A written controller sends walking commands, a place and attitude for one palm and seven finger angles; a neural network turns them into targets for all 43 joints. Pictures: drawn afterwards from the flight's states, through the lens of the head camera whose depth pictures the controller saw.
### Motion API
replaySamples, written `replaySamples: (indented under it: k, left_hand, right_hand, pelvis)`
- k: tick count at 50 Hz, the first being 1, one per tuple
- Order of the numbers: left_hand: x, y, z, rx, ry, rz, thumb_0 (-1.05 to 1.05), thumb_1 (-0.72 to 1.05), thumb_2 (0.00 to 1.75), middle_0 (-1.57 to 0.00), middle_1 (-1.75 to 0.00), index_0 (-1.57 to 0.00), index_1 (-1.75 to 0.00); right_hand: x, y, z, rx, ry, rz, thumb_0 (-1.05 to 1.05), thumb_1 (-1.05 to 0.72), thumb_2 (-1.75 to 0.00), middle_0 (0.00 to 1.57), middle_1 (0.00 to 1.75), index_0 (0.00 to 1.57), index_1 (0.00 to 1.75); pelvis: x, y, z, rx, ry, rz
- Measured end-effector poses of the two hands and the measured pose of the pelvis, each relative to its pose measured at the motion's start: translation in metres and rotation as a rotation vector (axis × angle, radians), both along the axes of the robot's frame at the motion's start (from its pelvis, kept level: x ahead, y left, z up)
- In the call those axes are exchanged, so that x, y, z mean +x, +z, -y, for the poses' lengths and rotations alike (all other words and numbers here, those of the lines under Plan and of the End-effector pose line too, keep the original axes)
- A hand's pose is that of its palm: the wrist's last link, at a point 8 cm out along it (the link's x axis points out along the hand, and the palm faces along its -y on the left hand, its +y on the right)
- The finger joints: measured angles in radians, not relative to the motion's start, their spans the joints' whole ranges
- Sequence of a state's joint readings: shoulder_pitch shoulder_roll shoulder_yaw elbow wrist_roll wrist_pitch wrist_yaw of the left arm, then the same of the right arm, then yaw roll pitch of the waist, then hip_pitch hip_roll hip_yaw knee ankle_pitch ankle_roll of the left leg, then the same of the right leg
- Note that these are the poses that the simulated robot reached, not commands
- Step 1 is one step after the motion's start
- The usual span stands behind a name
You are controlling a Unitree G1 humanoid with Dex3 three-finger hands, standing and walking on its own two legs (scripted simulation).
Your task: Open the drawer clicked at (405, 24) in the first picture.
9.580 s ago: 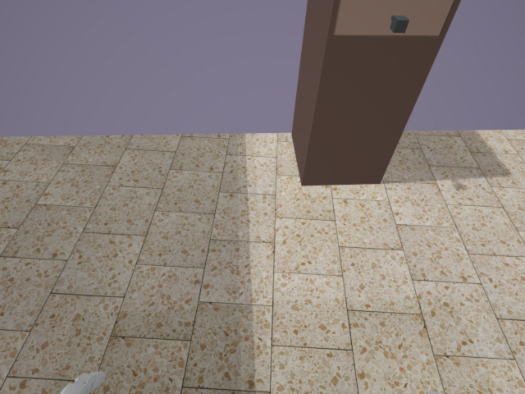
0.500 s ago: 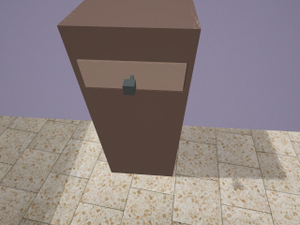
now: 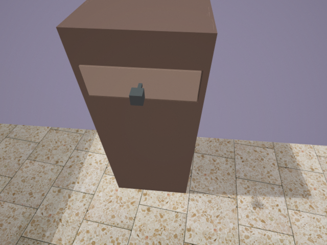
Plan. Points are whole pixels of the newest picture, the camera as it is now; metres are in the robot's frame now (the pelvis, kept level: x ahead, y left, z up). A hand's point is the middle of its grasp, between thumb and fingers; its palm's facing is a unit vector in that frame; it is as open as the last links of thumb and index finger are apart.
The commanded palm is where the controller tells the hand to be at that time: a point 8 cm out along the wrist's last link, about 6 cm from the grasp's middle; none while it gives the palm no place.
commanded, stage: shuffle to correct the standing spot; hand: left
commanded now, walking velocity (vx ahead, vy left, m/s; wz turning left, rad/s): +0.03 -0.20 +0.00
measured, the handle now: (138, 92) +0.54 +0.12 +0.07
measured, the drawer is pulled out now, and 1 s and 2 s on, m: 0.00 0.00 0.00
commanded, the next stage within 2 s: come to a stop and stand still in 0.04 s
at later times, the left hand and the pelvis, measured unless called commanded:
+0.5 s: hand out of the picture -0.01 +0.12 -0.17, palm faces +0.08 -0.98 -0.18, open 7.4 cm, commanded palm none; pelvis +0.01 -0.04 +0.00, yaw +0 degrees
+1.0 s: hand out of the picture +0.00 +0.16 -0.17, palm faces +0.03 -0.98 -0.17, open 7.3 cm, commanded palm none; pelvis +0.02 +0.00 +0.00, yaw +0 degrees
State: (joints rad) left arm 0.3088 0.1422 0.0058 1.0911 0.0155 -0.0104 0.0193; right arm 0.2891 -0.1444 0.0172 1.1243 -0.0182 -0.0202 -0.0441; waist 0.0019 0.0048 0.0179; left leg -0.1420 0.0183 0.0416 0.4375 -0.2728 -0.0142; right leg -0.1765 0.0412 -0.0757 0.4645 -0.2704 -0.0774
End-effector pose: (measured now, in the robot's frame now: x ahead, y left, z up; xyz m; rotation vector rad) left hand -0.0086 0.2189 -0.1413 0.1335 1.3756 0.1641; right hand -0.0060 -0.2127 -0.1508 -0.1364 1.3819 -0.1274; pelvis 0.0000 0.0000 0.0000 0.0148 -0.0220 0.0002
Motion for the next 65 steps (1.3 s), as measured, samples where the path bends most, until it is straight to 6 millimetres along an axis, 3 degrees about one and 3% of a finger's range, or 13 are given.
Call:
replaySamples:
  k: [12,19,25,30,38,50,56,65]
  left_hand:
    - [-0.007,-0.006,0.03,-0.01,0.022,-0.037,0.0,0.91,0.9,-0.2,-0.3,-0.2,-0.3]
    - [-0.009,0.0,0.049,-0.014,0.052,-0.025,0.0,0.91,0.9,-0.2,-0.3,-0.2,-0.3]
    - [-0.007,0.0,0.052,-0.014,0.046,-0.018,0.0,0.91,0.9,-0.2,-0.3,-0.2,-0.3]
    - [-0.002,-0.006,0.044,-0.016,0.044,-0.004,0.0,0.91,0.9,-0.2,-0.3,-0.2,-0.3]
    - [0.01,-0.004,0.031,-0.024,0.017,0.018,0.0,0.91,0.9,-0.2,-0.3,-0.2,-0.3]
    - [0.008,-0.001,0.009,-0.02,-0.003,-0.023,0.0,0.91,0.9,-0.2,-0.3,-0.2,-0.3]
    - [0.007,-0.001,0.005,-0.026,0.001,-0.037,0.0,0.91,0.9,-0.2,-0.3,-0.2,-0.3]
    - [0.006,-0.004,0.007,-0.051,0.009,-0.048,0.0,0.91,0.9,-0.2,-0.3,-0.2,-0.3]
  right_hand:
    - [-0.003,-0.005,0.041,-0.043,-0.029,-0.043,0.0,-0.91,-0.9,0.2,0.3,0.2,0.3]
    - [0.019,0.003,0.051,-0.035,-0.01,-0.024,0.0,-0.91,-0.9,0.19,0.3,0.19,0.3]
    - [0.044,0.003,0.044,-0.019,-0.012,0.044,0.0,-0.93,-0.9,0.19,0.3,0.19,0.3]
    - [0.052,0.001,0.041,-0.03,-0.01,0.086,0.0,-0.94,-0.9,0.2,0.3,0.19,0.3]
    - [0.03,0.008,0.027,-0.035,-0.003,0.042,0.0,-0.94,-0.9,0.2,0.3,0.19,0.3]
    - [-0.015,0.008,-0.009,0.017,-0.021,-0.084,0.0,-0.91,-0.9,0.2,0.3,0.19,0.3]
    - [-0.015,0.007,-0.022,0.029,-0.024,-0.093,0.0,-0.91,-0.9,0.2,0.3,0.2,0.3]
    - [0.007,0.007,-0.027,0.014,-0.012,-0.049,0.0,-0.91,-0.9,0.2,0.3,0.2,0.3]
  pelvis:
    - [0.007,-0.008,0.029,0.003,0.003,-0.025]
    - [0.012,0.0,0.039,0.009,0.014,-0.012]
    - [0.014,0.001,0.038,0.007,0.003,0.005]
    - [0.015,-0.003,0.032,-0.011,0.008,0.022]
    - [0.013,0.002,0.021,-0.009,-0.006,0.021]
    - [0.017,0.004,0.002,-0.009,-0.006,-0.001]
    - [0.021,0.004,-0.006,-0.008,-0.005,-0.006]
    - [0.027,0.004,-0.014,-0.008,-0.005,-0.007]
